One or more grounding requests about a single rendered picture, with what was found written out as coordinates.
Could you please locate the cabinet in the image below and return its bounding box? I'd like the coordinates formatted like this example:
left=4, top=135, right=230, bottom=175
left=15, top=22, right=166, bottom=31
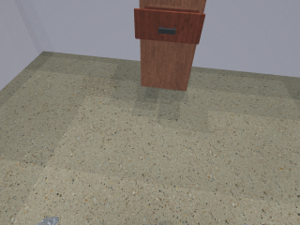
left=139, top=0, right=206, bottom=91

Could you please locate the drawer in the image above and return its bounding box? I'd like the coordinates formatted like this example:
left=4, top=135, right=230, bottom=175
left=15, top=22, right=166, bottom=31
left=134, top=7, right=205, bottom=45

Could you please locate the handle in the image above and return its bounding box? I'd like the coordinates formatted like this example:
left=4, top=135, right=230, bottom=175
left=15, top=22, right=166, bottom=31
left=157, top=26, right=176, bottom=35

